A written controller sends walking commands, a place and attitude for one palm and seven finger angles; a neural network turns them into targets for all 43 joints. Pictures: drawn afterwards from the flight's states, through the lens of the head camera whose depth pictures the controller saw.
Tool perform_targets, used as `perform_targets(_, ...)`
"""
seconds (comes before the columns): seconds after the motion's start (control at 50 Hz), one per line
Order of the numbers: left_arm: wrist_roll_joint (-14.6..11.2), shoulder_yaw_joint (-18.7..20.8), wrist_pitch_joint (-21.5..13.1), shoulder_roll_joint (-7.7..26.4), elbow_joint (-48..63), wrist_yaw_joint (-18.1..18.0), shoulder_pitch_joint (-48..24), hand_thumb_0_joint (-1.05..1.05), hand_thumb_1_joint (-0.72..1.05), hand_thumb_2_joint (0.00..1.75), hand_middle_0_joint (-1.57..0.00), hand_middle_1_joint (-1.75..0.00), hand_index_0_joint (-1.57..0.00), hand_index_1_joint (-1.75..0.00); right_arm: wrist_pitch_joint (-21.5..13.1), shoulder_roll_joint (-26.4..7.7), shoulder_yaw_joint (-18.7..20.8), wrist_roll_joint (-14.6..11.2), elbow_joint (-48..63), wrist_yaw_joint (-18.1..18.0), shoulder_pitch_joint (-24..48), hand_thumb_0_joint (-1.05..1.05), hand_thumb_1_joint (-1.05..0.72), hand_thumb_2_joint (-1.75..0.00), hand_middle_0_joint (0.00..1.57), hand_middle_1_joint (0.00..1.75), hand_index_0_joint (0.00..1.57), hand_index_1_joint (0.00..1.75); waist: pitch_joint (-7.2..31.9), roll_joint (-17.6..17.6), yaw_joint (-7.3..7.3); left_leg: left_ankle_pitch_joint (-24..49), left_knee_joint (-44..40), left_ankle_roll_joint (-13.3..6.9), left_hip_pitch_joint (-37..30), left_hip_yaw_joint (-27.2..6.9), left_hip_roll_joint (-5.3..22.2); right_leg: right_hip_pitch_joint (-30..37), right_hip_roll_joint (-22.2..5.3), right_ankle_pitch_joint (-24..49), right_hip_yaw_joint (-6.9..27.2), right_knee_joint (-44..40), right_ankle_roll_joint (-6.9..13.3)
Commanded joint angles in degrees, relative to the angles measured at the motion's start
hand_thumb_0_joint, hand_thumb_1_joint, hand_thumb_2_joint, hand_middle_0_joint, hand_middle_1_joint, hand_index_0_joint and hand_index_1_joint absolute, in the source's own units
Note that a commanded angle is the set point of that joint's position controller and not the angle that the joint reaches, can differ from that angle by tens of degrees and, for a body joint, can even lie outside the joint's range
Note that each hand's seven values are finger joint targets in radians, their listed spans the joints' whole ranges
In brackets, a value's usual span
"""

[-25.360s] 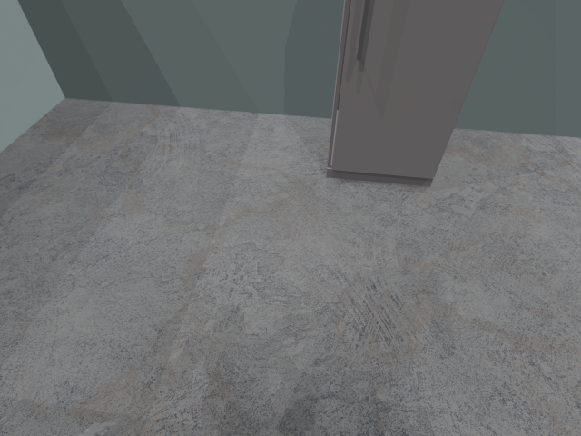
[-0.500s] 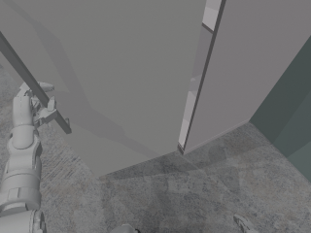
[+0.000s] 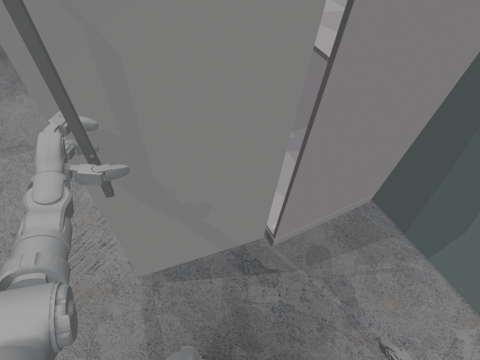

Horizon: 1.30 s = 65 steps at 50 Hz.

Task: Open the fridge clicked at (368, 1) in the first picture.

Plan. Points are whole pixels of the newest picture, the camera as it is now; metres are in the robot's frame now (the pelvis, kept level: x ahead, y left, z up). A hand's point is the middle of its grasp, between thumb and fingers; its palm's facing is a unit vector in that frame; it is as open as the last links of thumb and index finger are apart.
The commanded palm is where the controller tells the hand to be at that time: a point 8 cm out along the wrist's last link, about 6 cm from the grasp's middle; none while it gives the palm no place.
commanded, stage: loosen the grip on the handle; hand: left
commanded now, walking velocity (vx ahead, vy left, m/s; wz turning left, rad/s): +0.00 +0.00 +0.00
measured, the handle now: (66, 100) +0.47 +0.29 +0.17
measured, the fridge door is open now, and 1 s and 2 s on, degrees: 83 81 81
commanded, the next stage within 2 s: slip the hand off the handle in 0.24 s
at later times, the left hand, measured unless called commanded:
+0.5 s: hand (87, 159) +0.44 +0.29 +0.07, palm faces +0.32 -0.91 -0.26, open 14.1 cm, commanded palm +0.39 +0.34 +0.08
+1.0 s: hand (44, 171) +0.41 +0.36 +0.06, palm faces +0.33 -0.91 -0.26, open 14.6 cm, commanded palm +0.37 +0.38 +0.08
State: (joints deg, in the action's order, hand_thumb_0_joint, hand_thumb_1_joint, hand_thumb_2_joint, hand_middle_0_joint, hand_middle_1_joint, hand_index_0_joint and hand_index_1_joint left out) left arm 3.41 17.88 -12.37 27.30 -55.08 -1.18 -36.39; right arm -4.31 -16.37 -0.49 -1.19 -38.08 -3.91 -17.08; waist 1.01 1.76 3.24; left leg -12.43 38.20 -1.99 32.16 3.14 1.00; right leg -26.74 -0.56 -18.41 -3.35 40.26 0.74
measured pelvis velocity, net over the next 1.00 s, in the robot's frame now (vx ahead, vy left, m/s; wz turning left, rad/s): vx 0.05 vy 0.01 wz -0.01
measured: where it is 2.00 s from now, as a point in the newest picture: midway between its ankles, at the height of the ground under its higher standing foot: outside the picture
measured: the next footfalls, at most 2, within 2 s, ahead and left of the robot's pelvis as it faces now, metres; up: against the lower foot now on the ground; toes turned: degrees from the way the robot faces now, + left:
none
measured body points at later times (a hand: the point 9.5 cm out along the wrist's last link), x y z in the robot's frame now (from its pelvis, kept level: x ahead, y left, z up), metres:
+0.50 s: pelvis +0.04 +0.00 -0.01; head +0.09 +0.01 +0.44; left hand +0.42 +0.33 +0.08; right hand +0.13 -0.27 -0.11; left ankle +0.09 +0.10 -0.72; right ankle +0.02 -0.11 -0.72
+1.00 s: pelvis +0.05 +0.01 -0.01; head +0.11 +0.03 +0.43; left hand +0.39 +0.40 +0.08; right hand +0.15 -0.26 -0.11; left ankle +0.09 +0.10 -0.72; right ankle +0.02 -0.11 -0.72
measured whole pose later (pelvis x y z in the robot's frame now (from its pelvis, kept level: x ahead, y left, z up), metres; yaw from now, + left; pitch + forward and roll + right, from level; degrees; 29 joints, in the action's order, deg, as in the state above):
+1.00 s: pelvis +0.05 +0.01 -0.01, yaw -1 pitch +11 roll -3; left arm -2.5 28.2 -13.5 33.5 -45.5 10.5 -22.5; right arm -2.7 -15.1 -0.7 -1.2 -36.8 -5.9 -18.0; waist 4.4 -0.2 1.3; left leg -19.1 47.5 -2.2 39.3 0.6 1.2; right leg -31.1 0.9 -23.9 -3.8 44.2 0.2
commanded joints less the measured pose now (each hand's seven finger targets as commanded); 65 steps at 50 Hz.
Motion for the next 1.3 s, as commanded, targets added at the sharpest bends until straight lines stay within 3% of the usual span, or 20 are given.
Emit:
perform_targets(0.0,-1.0,2.2,-6.6,14.5,17.7,-1.2,-27.5,0.00,-0.55,0.20,-0.34,-1.27,-0.34,-1.27,-3.0,-8.7,3.1,0.7,5.6,-1.3,-0.2,0.00,-0.90,-0.90,0.20,0.30,0.20,0.30,20.3,-8.1,-0.14,-15.7,-5.9,0.0,-16.4,-5.9,-0.2,-5.4,1.4,-6.8,1.6,-7.2,0.4)
perform_targets(0.02,-0.5,2.0,-7.2,14.5,19.6,-1.8,-27.2,0.00,-0.55,0.20,-0.33,-1.25,-0.33,-1.25,-3.1,-8.5,3.1,0.9,5.6,-1.3,-0.4,0.00,-0.90,-0.90,0.20,0.30,0.20,0.30,20.9,-9.7,-0.18,-15.6,-5.6,0.0,-16.9,-6.5,-0.2,-5.8,1.6,-6.4,1.7,-6.9,0.6)
perform_targets(0.04,0.4,7.5,-6.6,19.4,10.0,-2.1,-16.9,0.00,-0.55,0.20,-0.32,-1.23,-0.32,-1.23,-2.6,-9.0,3.2,1.2,4.8,-1.4,-1.6,0.00,-0.90,-0.90,0.20,0.30,0.20,0.30,16.2,-6.0,-1.65,-15.8,-5.4,-0.1,-12.1,-6.7,0.0,-6.0,1.6,-7.1,1.4,-6.6,0.9)
perform_targets(0.06,-0.2,4.5,-6.8,16.5,12.4,-1.8,-16.9,0.00,-0.55,0.20,-0.30,-1.22,-0.30,-1.22,-2.2,-8.4,2.2,1.0,6.0,-1.3,-0.5,0.00,-0.90,-0.90,0.20,0.30,0.20,0.30,14.3,-6.3,-1.17,-14.5,-4.7,-0.5,-9.9,-5.7,-0.6,-5.4,1.3,-6.7,1.9,-6.9,0.5)
perform_targets(0.1,-1.0,3.4,-6.5,15.2,15.4,-1.5,-18.0,0.00,-0.55,0.20,-0.28,-1.18,-0.28,-1.18,-2.2,-8.1,2.2,0.8,6.5,-1.4,0.1,0.00,-0.90,-0.90,0.20,0.30,0.20,0.30,14.6,-6.4,-0.91,-13.8,-3.8,-0.7,-9.4,-4.7,-0.8,-4.9,1.2,-6.9,2.5,-7.3,0.3)
perform_targets(0.16,-2.2,6.8,-5.9,19.2,19.0,-1.2,-17.9,0.00,-0.55,0.20,-0.25,-1.15,-0.25,-1.15,-1.9,-8.2,2.5,0.8,6.1,-2.1,-1.2,0.00,-0.90,-0.90,0.20,0.30,0.20,0.30,18.2,-5.0,-0.98,-7.1,-2.2,-1.0,-10.4,-4.1,-0.5,-2.1,1.5,-2.9,2.8,-7.1,0.1)
perform_targets(0.3,-4.1,5.3,-5.7,14.5,25.4,-0.9,-13.6,0.00,-0.55,0.20,-0.25,-1.15,-0.25,-1.15,-2.1,-7.8,3.1,0.8,4.9,-2.3,-2.6,0.00,-0.90,-0.90,0.20,0.30,0.20,0.30,19.8,-5.3,-0.36,2.8,-0.2,-0.7,-15.0,-4.5,-0.1,-3.0,2.4,5.3,1.7,-5.5,0.0)
perform_targets(0.32,-3.6,8.5,-4.8,16.4,16.4,-0.9,-6.3,0.00,-0.55,0.20,-0.25,-1.15,-0.25,-1.15,-1.7,-8.1,3.3,1.1,4.0,-2.4,-4.0,0.00,-0.90,-0.90,0.20,0.30,0.20,0.30,15.2,-1.1,-0.66,2.3,0.5,-0.9,-10.6,-4.2,-0.3,-3.7,2.5,5.4,1.7,-5.4,-0.1)
perform_targets(0.34,-3.9,7.7,-4.8,15.8,17.8,-0.2,-7.0,0.00,-0.55,0.20,-0.25,-1.15,-0.25,-1.15,-1.4,-8.1,2.9,0.8,4.7,-2.2,-3.5,0.00,-0.90,-0.90,0.20,0.30,0.20,0.30,15.1,-1.5,-0.92,2.6,0.7,-0.9,-9.1,-3.8,-0.5,-3.5,1.9,6.4,1.9,-4.9,-0.3)
perform_targets(0.42,-3.5,10.4,-4.7,19.8,23.7,1.1,-6.8,0.00,-0.55,0.20,-0.25,-1.15,-0.25,-1.15,-0.6,-7.9,3.4,0.9,6.1,-2.1,-3.4,0.00,-0.90,-0.90,0.20,0.30,0.20,0.30,21.2,-7.6,-2.85,8.0,1.7,-0.8,-12.6,-3.4,-0.8,-1.0,2.1,10.3,2.0,-3.2,0.3)
perform_targets(0.48,-4.6,11.9,-3.1,19.6,23.3,2.1,-0.1,0.00,-0.55,0.20,-0.25,-1.15,-0.25,-1.15,0.2,-7.6,3.5,0.6,6.9,-1.9,-3.3,0.00,-0.90,-0.90,0.20,0.30,0.20,0.30,21.5,-5.2,-3.69,11.5,2.1,-0.7,-12.0,-2.9,-0.6,0.4,2.2,13.9,1.9,-2.9,0.0)
perform_targets(0.52,-5.6,12.5,-2.5,19.9,23.1,3.0,-0.5,0.00,-0.55,0.20,-0.25,-1.15,-0.25,-1.15,0.3,-7.7,3.4,0.4,7.3,-2.1,-3.3,0.00,-0.90,-0.90,0.20,0.30,0.20,0.30,19.3,-3.1,-3.19,11.0,2.4,-1.0,-10.1,-2.6,-0.8,0.9,2.3,14.8,1.9,-3.3,-0.2)
perform_targets(0.64,-5.1,13.8,-4.9,22.8,28.0,6.2,-1.6,0.00,-0.55,0.20,-0.25,-1.15,-0.25,-1.15,0.4,-8.1,4.0,0.5,7.3,-2.2,-3.7,0.00,-0.90,-0.90,0.20,0.30,0.20,0.30,22.5,-8.1,-2.36,15.4,3.9,-1.0,-14.1,-2.9,-0.4,-1.2,2.7,16.2,2.4,-2.1,0.0)
perform_targets(0.72,-6.9,10.5,-6.0,19.0,27.8,9.2,-2.6,0.00,-0.55,0.20,-0.25,-1.15,-0.25,-1.15,0.0,-8.0,3.9,0.3,6.9,-2.3,-3.7,0.00,-0.90,-0.90,0.20,0.30,0.20,0.30,20.3,-9.1,-0.84,14.0,4.3,-0.8,-15.0,-4.0,-0.2,-4.6,3.2,12.9,1.6,-2.3,0.3)
perform_targets(0.82,-7.7,13.4,-4.4,23.5,23.1,11.4,-3.1,0.00,-0.55,0.20,-0.25,-1.15,-0.25,-1.15,-0.2,-8.9,3.8,-0.2,6.5,-3.2,-3.8,0.00,-0.90,-0.90,0.20,0.30,0.20,0.30,18.7,-6.7,-1.30,9.7,3.4,-0.8,-12.3,-5.0,-0.4,-5.5,3.0,9.3,1.1,-2.7,0.5)
perform_targets(0.9,-6.0,14.0,-4.9,26.2,21.1,11.5,-6.5,0.00,-0.55,0.20,-0.25,-1.15,-0.25,-1.15,-0.2,-8.9,3.4,0.1,6.1,-3.3,-4.1,0.00,-0.90,-0.90,0.20,0.30,0.20,0.30,19.5,-9.0,-1.21,7.3,3.2,-0.5,-12.7,-5.8,-0.3,-7.6,2.8,6.0,1.0,-2.3,0.5)
perform_targets(1.02,-8.8,14.5,-6.4,22.2,26.7,11.6,7.4,0.00,-0.55,0.20,-0.25,-1.15,-0.25,-1.15,-1.1,-8.5,3.8,0.3,8.7,-1.9,-3.6,0.00,-0.90,-0.90,0.20,0.30,0.20,0.30,24.2,-9.7,-4.22,12.3,3.8,-0.2,-15.4,-6.2,0.0,-5.7,3.7,7.5,0.2,-1.1,1.0)
perform_targets(1.14,-10.5,15.9,-3.7,20.6,37.7,9.6,16.2,0.00,-0.55,0.20,-0.25,-1.15,-0.25,-1.15,-1.9,-8.0,3.8,-0.2,11.3,-1.3,-0.7,0.00,-0.90,-0.90,0.20,0.30,0.20,0.30,21.3,-11.1,-5.45,10.2,1.8,-0.3,-14.0,-6.1,0.2,-4.7,3.6,6.0,-0.1,-1.4,0.8)
perform_targets(1.22,-10.3,13.6,-4.1,17.1,44.2,6.8,16.5,0.00,-0.55,0.20,-0.25,-1.15,-0.25,-1.15,-2.8,-7.4,3.4,0.0,11.5,-1.5,0.5,0.00,-0.90,-0.90,0.20,0.30,0.20,0.30,17.4,-8.8,-3.74,5.4,0.9,-0.3,-13.0,-7.3,0.5,-6.4,3.8,3.1,-0.5,-1.2,0.7)
perform_targets(1.28,-10.5,11.6,-4.1,13.7,46.0,6.1,21.5,0.00,-0.55,0.20,-0.25,-1.15,-0.25,-1.15,-3.9,-7.1,3.3,0.2,11.3,-1.7,1.6,0.00,-0.90,-0.90,0.20,0.30,0.20,0.30,16.7,-9.7,-4.08,2.0,-0.4,0.2,-14.0,-8.3,0.7,-7.1,3.4,1.4,-0.6,-1.3,0.6)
